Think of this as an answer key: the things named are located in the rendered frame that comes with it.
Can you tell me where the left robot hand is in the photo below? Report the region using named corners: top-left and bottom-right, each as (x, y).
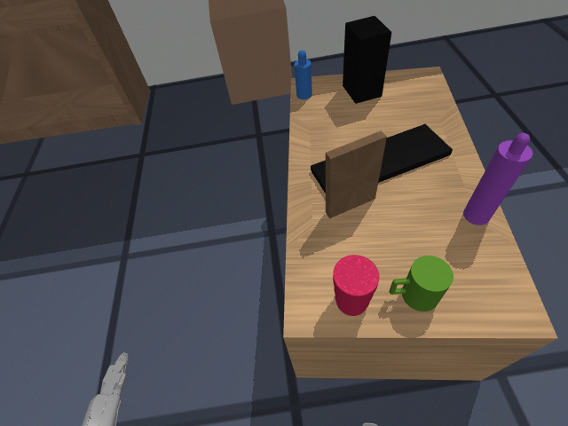
top-left (82, 352), bottom-right (129, 426)

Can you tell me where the bookshelf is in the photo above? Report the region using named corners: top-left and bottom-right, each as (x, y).
top-left (0, 0), bottom-right (150, 144)

